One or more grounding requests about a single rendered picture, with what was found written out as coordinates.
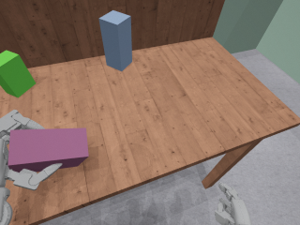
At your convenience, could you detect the sponge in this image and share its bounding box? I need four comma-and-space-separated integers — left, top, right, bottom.
7, 127, 89, 173

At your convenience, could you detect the table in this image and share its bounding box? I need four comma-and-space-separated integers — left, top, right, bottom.
0, 0, 300, 225

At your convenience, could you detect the left robot hand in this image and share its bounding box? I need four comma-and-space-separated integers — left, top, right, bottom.
0, 110, 63, 191

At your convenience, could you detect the right robot hand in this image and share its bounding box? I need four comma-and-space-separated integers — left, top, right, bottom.
215, 182, 252, 225

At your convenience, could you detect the robot left forearm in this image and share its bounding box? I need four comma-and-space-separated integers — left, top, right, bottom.
0, 187, 13, 225

